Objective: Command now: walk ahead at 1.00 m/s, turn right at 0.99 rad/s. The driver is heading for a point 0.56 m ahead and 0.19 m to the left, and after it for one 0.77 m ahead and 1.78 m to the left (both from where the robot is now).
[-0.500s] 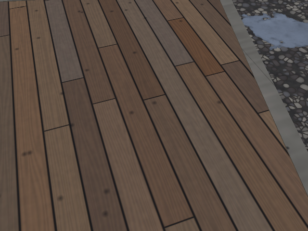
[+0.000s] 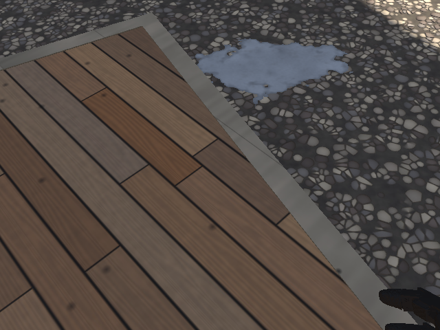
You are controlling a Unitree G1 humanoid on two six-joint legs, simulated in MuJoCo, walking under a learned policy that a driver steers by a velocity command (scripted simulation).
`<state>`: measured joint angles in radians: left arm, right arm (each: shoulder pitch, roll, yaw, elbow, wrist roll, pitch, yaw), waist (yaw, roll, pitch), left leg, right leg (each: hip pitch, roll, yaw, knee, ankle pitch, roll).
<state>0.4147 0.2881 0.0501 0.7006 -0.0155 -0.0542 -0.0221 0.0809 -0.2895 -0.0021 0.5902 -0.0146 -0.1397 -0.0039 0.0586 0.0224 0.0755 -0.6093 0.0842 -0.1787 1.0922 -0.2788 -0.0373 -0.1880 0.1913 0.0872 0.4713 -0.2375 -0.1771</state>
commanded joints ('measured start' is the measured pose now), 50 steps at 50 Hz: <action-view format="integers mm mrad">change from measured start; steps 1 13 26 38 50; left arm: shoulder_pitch -125 121 -499 -81 -151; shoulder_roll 148 7 36 110 187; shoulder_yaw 42 -5 -36 37 47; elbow -87 2 -164 -55 51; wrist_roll -15 3 29 22 18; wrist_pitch -25 -9 -110 -53 -71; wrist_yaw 31 18 -12 27 29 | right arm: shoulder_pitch -53 455 334 244 -61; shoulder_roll -74 -300 -139 -77 -46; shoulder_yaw -26 -122 -92 -49 -34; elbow -76 54 93 41 -94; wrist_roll -21 21 56 57 45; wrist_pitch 3 14 43 78 95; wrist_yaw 0 26 -4 -11 76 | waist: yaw -50 -127 -106 58 -27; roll -1 365 45 -76 19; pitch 57 -454 45 -119 84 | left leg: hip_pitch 99 1031 204 -271 -33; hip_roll -36 193 -15 1 9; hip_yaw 95 -480 -256 68 257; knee -262 -640 -971 328 -280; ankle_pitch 220 -296 24 -66 392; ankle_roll -44 358 265 82 117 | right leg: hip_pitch -252 -351 -166 383 98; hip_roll -172 -98 -169 -531 -385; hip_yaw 281 57 -2 479 -268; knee -265 952 136 -193 -369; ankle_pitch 55 107 304 -244 472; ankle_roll -136 119 203 10 101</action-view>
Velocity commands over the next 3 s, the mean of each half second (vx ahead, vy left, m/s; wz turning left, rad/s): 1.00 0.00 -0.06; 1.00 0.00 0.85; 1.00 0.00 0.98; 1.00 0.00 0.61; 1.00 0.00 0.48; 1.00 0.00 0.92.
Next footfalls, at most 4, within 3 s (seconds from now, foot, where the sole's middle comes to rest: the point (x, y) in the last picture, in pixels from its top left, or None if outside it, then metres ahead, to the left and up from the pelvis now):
0.22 left None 0.44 0.17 -0.77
0.66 right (271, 231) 0.81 -0.07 -0.77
1.12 left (170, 160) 1.11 0.32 -0.77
1.54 right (153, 88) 1.55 0.46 -0.77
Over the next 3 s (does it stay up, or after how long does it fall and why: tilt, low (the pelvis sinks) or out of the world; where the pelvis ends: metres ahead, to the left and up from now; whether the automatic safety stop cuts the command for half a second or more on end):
stays up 1.53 1.63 -0.06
